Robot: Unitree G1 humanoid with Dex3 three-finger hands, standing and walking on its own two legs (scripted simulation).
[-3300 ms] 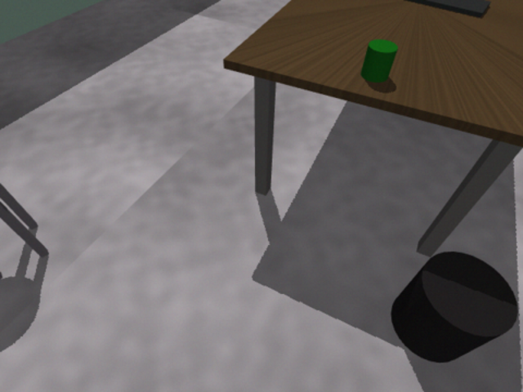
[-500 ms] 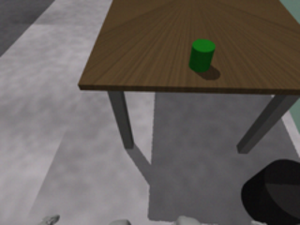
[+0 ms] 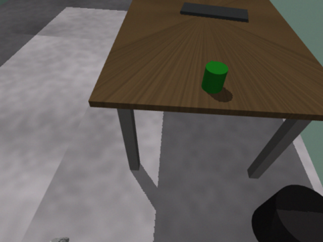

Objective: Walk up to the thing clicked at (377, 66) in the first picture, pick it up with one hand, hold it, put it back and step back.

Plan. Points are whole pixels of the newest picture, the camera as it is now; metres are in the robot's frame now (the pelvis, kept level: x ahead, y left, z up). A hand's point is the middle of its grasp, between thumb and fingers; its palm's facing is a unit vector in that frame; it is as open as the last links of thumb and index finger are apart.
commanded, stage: walk up
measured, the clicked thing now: (213, 75) +0.71 -0.18 +0.00
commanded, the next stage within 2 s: stand in 0.60 s
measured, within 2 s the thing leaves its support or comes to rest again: neither
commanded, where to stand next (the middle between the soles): +0.06 -0.02 m, yaw +3 degrees
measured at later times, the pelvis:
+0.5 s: pelvis +0.01 +0.00 +0.00, yaw +1 degrees
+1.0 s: pelvis +0.02 +0.00 +0.01, yaw +1 degrees
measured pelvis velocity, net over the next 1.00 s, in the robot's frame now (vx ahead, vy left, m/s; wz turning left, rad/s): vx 0.02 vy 0.00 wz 0.03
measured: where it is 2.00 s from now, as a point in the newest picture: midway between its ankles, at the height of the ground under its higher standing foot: outside the picture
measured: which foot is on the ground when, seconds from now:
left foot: down 0.00-1.00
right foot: down 0.00-1.00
